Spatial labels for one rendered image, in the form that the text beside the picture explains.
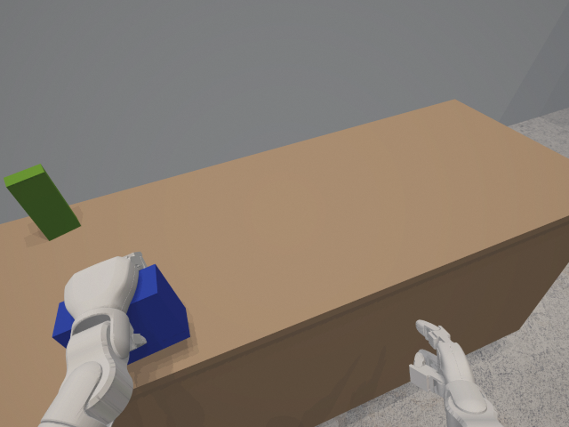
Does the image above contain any table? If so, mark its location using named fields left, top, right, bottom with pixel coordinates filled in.
left=0, top=99, right=569, bottom=427

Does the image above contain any robot right forearm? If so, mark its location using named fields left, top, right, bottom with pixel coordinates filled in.
left=444, top=380, right=504, bottom=427

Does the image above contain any robot left forearm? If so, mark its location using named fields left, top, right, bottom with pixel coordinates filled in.
left=38, top=308, right=133, bottom=427

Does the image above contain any right robot hand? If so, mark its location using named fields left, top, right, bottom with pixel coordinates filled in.
left=409, top=319, right=476, bottom=398

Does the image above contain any sponge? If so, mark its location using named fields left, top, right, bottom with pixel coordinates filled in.
left=52, top=264, right=190, bottom=365

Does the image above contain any left robot hand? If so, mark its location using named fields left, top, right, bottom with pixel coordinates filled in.
left=64, top=252, right=148, bottom=351

